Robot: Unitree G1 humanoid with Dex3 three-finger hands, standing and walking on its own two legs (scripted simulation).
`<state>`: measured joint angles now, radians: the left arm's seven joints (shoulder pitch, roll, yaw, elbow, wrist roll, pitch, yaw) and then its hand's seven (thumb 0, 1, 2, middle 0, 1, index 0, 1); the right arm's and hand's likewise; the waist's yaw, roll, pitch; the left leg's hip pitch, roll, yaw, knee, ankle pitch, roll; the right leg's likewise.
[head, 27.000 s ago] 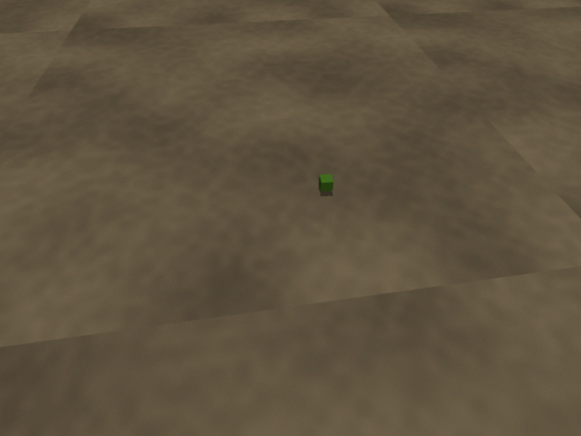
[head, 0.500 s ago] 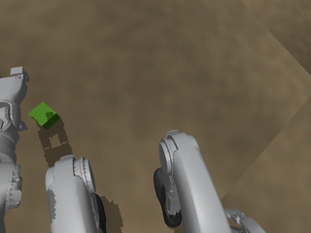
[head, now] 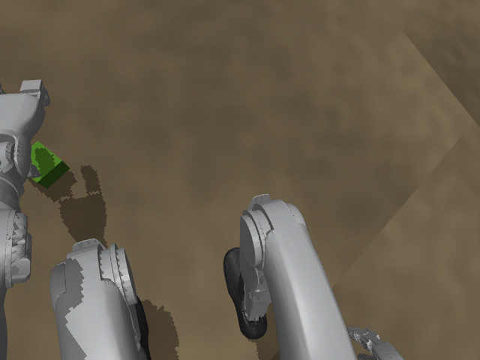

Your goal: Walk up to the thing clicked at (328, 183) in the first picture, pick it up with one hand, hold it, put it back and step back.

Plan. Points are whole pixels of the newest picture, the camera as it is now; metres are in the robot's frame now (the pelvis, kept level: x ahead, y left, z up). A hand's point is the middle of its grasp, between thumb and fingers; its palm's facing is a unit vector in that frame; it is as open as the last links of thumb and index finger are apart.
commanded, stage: home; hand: left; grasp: from above
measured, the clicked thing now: (42, 165) +0.51 +0.25 -0.31
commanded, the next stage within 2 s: none
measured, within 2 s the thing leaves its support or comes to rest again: neither
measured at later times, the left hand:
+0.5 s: hand out of the picture +0.41 +0.23 -0.02, palm faces -0.33 -0.58 -0.75, open 8.1 cm
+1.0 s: hand out of the picture +0.28 +0.19 +0.19, palm faces +0.07 -0.96 -0.28, open 7.4 cm
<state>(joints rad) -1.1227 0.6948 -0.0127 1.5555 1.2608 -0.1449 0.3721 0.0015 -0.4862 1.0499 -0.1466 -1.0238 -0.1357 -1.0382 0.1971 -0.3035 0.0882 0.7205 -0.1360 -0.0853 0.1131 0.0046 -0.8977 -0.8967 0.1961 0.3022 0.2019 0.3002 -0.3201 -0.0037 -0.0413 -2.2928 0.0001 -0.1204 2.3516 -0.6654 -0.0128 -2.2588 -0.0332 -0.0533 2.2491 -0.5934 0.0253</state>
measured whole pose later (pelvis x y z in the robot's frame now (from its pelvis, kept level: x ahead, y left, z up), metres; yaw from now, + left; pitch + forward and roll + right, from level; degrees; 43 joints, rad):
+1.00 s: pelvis +0.04 +0.00 +0.28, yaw +5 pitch +22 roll -3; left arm 0.08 0.25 0.01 0.23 0.01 0.34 0.11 0.01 0.90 0.90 -0.21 -0.30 -0.21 -0.30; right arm 0.15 -0.19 0.05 0.56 0.04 -0.10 -0.10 0.01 -0.90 -0.90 0.20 0.30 0.21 0.30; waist -0.07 0.02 -0.19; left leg -1.22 0.03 -0.07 1.42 -0.58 -0.02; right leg -1.20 -0.03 -0.06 1.36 -0.53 0.01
